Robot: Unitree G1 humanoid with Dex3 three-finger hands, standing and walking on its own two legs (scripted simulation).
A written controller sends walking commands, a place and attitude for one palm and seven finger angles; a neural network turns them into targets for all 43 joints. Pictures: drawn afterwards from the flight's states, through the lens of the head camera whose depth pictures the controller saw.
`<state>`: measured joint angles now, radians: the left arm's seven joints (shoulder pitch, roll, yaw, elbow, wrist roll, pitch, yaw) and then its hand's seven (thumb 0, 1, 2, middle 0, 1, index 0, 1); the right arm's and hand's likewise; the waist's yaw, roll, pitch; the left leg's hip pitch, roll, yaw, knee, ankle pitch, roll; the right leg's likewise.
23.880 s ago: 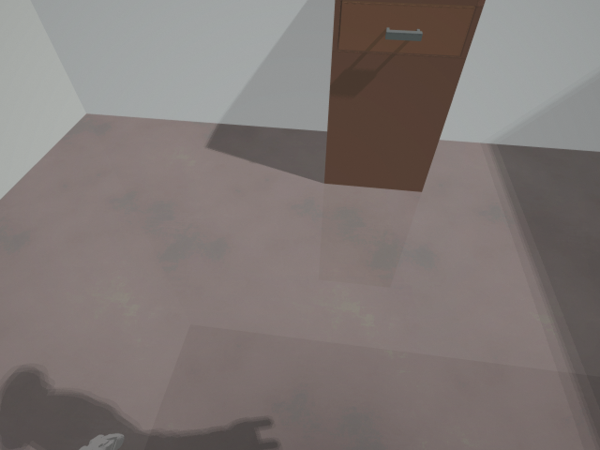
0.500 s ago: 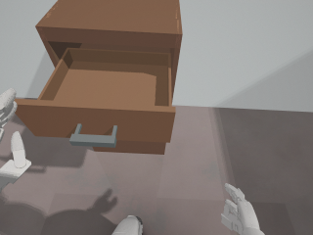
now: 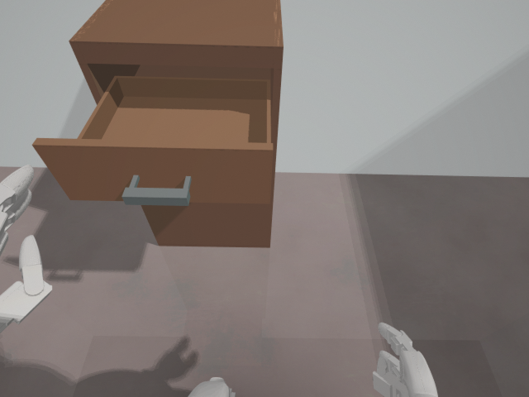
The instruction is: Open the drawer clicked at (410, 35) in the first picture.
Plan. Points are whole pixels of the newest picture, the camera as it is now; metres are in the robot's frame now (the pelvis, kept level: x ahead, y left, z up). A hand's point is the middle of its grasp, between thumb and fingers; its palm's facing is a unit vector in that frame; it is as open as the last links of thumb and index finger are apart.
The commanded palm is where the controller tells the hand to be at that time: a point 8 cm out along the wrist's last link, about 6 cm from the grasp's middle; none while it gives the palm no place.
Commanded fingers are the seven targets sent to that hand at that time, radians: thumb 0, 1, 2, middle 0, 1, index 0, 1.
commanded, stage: stop stepping back and stand still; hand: left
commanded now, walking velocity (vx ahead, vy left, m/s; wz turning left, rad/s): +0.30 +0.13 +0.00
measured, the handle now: (159, 188) +0.48 +0.23 +0.00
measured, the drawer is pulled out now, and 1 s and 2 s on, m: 0.30 0.30 0.30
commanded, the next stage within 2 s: let the arm hang, fingers relaxed in 0.48 s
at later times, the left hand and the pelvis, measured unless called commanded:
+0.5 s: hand (16, 349) +0.14 +0.23 +0.17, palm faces +0.42 -0.79 -0.44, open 7.4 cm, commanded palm +0.08 +0.27 +0.19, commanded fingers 0.00 0.90 0.90 -0.20 -0.30 -0.20 -0.30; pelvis -0.04 -0.01 +0.01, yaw +2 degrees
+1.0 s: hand out of the picture -0.03 +0.17 -0.16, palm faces +0.15 -0.97 -0.21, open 7.0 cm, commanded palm none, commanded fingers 0.00 0.90 0.90 -0.20 -0.30 -0.20 -0.30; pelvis -0.03 -0.02 +0.01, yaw +5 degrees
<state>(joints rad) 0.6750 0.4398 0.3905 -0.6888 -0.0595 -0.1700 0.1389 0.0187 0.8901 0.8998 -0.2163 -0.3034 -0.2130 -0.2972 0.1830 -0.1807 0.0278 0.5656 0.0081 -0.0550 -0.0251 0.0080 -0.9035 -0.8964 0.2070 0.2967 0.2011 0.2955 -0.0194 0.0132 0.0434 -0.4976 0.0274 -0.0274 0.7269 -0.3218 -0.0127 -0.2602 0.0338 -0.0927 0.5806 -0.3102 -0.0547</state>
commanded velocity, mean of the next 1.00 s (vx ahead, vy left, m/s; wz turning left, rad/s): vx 0.07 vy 0.02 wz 0.00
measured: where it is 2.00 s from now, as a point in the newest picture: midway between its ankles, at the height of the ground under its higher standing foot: outside the picture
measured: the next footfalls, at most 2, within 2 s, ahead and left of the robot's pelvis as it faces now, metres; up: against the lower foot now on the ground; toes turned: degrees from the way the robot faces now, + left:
left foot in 0.20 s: +0.02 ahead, +0.12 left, +0.00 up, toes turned +4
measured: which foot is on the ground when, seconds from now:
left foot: up 0.00-0.18, down 0.20-1.00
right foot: down 0.00-1.00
